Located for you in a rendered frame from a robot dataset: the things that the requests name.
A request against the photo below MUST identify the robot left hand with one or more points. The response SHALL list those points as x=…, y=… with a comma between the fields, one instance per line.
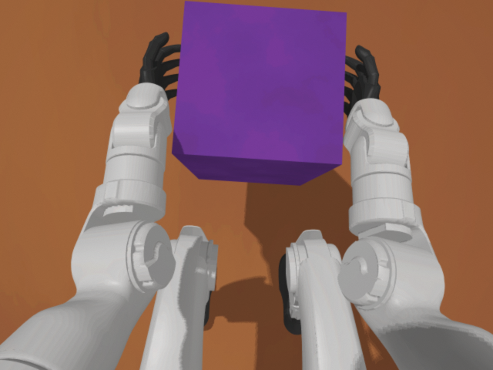
x=153, y=68

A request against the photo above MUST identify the left robot upper arm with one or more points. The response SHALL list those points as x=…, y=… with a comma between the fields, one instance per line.
x=117, y=269

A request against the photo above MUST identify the robot left shin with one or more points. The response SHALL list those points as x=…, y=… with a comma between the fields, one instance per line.
x=190, y=230

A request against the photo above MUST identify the right robot thigh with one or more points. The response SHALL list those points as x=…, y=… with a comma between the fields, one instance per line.
x=329, y=334

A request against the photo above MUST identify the robot right hand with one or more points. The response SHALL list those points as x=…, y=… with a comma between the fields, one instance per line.
x=366, y=84

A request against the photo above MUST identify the right robot forearm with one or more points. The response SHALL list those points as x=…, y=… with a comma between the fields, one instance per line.
x=380, y=173

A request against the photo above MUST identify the left robot forearm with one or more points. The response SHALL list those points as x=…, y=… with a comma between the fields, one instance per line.
x=132, y=188

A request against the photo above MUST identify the right robot upper arm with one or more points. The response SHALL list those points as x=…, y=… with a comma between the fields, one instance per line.
x=398, y=289

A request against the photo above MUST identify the carton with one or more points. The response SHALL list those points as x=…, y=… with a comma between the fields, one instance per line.
x=260, y=94

